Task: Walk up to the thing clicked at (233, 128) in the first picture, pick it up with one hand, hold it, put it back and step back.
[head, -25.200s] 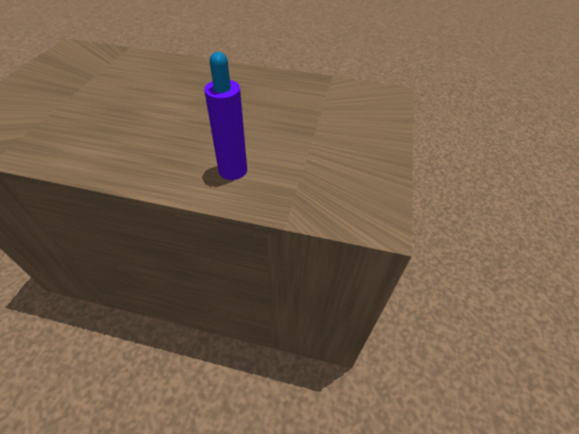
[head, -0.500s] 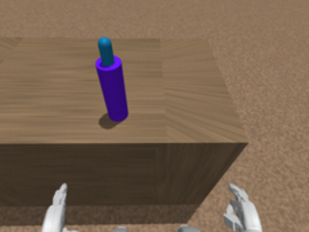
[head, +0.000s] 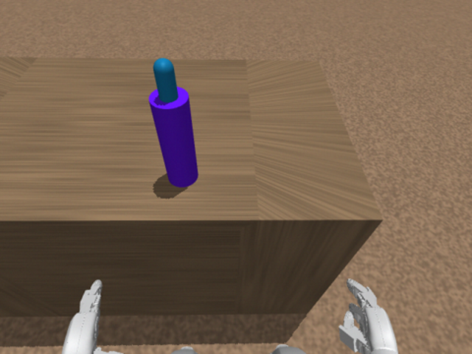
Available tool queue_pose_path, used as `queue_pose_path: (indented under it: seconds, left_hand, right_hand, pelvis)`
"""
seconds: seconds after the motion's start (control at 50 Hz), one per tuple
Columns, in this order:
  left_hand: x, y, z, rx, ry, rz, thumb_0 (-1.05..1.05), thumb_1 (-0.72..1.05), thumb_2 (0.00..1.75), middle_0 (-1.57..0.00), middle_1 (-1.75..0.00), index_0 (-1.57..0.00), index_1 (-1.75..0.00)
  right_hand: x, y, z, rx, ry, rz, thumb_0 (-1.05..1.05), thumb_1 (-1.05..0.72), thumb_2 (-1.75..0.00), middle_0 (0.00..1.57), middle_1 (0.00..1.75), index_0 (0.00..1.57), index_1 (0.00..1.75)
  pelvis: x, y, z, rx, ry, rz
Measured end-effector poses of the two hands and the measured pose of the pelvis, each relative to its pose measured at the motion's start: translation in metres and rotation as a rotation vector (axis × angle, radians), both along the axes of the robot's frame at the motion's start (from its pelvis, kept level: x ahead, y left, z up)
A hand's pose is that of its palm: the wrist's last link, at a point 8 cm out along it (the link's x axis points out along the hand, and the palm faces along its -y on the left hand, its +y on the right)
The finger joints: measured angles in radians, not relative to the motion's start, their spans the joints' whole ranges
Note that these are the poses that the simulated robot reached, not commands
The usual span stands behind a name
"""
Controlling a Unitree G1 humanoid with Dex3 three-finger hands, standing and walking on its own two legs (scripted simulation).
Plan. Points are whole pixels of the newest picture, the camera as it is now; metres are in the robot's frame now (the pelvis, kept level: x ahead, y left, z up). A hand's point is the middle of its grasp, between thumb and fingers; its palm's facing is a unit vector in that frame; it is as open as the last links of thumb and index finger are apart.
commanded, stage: home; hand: left
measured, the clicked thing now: (174, 128) +0.48 +0.11 +0.12
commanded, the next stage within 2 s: stand in 0.54 s
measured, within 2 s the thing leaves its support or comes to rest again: neither
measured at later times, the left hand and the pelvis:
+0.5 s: hand out of the picture +0.15 +0.21 -0.09, palm faces -0.03 -0.94 -0.35, open 17.1 cm; pelvis -0.01 +0.00 +0.01, yaw +0 degrees
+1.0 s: hand out of the picture +0.04 +0.25 -0.11, palm faces +0.00 -0.94 -0.35, open 10.9 cm; pelvis -0.01 +0.00 +0.05, yaw +1 degrees
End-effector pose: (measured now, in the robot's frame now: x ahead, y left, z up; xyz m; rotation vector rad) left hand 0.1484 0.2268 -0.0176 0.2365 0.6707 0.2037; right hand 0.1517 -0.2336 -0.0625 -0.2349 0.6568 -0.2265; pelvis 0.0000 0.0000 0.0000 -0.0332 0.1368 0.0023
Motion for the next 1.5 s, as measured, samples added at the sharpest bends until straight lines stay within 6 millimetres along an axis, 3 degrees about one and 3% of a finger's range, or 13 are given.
queue_pose_path:
  seconds: [0.36,0.44,0.56,0.72,0.82,0.92,1.02,1.14,1.28,1.5]
  left_hand:
    - [-0.001,-0.003,0.001,-0.002,0.007,-0.002,-0.01,-0.46,0.09,-0.06,-0.06,-0.06,-0.06]
    - [-0.001,0.01,-0.02,0.059,0.041,-0.104,0.0,-0.47,0.09,-0.06,-0.06,-0.06,-0.06]
    - [-0.029,0.043,-0.049,0.067,0.213,-0.083,-0.01,-0.47,0.09,-0.06,-0.06,-0.06,-0.06]
    - [-0.078,0.067,-0.063,0.071,0.406,-0.001,-0.01,-0.44,0.11,-0.08,-0.08,-0.08,-0.08]
    - [-0.098,0.069,-0.064,0.057,0.478,0.035,0.0,-0.27,0.28,-0.14,-0.18,-0.14,-0.18]
    - [-0.111,0.066,-0.06,0.042,0.521,0.06,0.0,0.03,0.56,-0.18,-0.25,-0.18,-0.25]
    - [-0.118,0.063,-0.054,0.035,0.55,0.069,0.0,0.39,0.75,-0.19,-0.28,-0.19,-0.28]
    - [-0.118,0.061,-0.047,0.037,0.571,0.072,0.0,0.72,0.85,-0.2,-0.29,-0.2,-0.29]
    - [-0.108,0.063,-0.042,0.039,0.569,0.074,0.01,0.86,0.89,-0.2,-0.3,-0.2,-0.3]
    - [-0.091,0.065,-0.041,0.032,0.558,0.062,0.01,0.9,0.89,-0.2,-0.3,-0.2,-0.3]
  right_hand:
    - [-0.002,-0.004,0.001,-0.005,-0.006,-0.006,0.02,-0.9,-0.9,0.21,0.3,0.21,0.3]
    - [-0.01,-0.013,-0.014,-0.061,0.169,0.13,0.01,-0.9,-0.9,0.21,0.3,0.21,0.3]
    - [-0.038,-0.044,-0.017,-0.069,0.337,0.099,0.01,-0.9,-0.9,0.21,0.3,0.21,0.3]
    - [-0.07,-0.067,-0.012,-0.084,0.456,0.023,0.01,-0.9,-0.9,0.21,0.3,0.21,0.3]
    - [-0.08,-0.064,-0.012,-0.066,0.501,0.012,0.01,-0.9,-0.9,0.2,0.3,0.21,0.3]
    - [-0.083,-0.055,-0.013,-0.035,0.522,0.02,0.01,-0.9,-0.9,0.2,0.3,0.21,0.3]
    - [-0.084,-0.05,-0.012,-0.006,0.533,0.024,0.01,-0.9,-0.9,0.21,0.3,0.21,0.3]
    - [-0.088,-0.052,-0.009,0.006,0.557,0.017,0.01,-0.9,-0.9,0.21,0.3,0.21,0.3]
    - [-0.095,-0.059,-0.005,-0.005,0.585,-0.006,0.01,-0.9,-0.9,0.21,0.3,0.21,0.3]
    - [-0.1,-0.063,0.001,-0.019,0.607,-0.026,0.01,-0.9,-0.9,0.2,0.3,0.21,0.3]
  pelvis:
    - [-0.002,-0.002,0.001,0.002,-0.004,-0.001]
    - [-0.007,-0.004,0.005,0.027,-0.067,0.003]
    - [-0.006,-0.003,0.012,0.036,-0.109,0.001]
    - [-0.003,-0.001,0.023,0.028,-0.141,0.006]
    - [-0.004,-0.001,0.031,0.027,-0.157,0.011]
    - [-0.005,-0.002,0.039,0.027,-0.172,0.014]
    - [-0.006,-0.004,0.047,0.029,-0.184,0.017]
    - [-0.007,-0.005,0.054,0.03,-0.189,0.019]
    - [-0.006,-0.005,0.059,0.032,-0.194,0.018]
    - [-0.005,-0.003,0.062,0.032,-0.194,0.012]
